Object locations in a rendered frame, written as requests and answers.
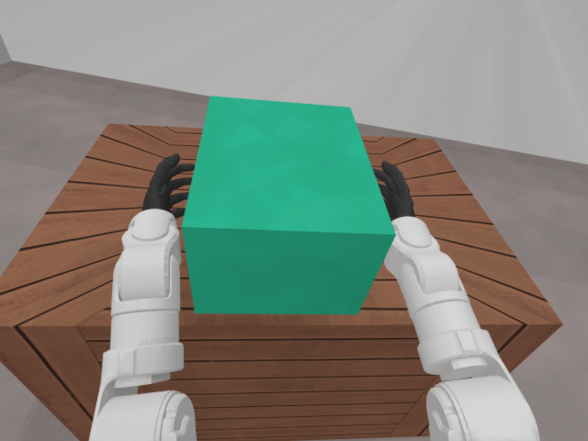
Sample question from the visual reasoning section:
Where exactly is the pedestal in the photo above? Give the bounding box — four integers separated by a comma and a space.
0, 124, 563, 441

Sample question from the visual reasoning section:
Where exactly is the left robot hand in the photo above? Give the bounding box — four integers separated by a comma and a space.
141, 153, 195, 219

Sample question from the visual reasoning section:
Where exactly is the robot left forearm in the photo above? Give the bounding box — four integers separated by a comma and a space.
89, 209, 184, 441

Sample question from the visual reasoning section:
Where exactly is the robot right forearm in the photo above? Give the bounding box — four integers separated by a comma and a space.
384, 217, 540, 441

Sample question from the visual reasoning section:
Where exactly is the right robot hand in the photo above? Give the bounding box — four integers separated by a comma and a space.
372, 161, 415, 221

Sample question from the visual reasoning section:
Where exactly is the left robot upper arm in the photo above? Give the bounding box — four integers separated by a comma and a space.
91, 390, 197, 441

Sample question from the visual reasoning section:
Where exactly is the carton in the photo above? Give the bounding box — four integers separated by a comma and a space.
182, 96, 396, 314

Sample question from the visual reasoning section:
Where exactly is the right robot upper arm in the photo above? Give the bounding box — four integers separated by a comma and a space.
426, 375, 538, 441

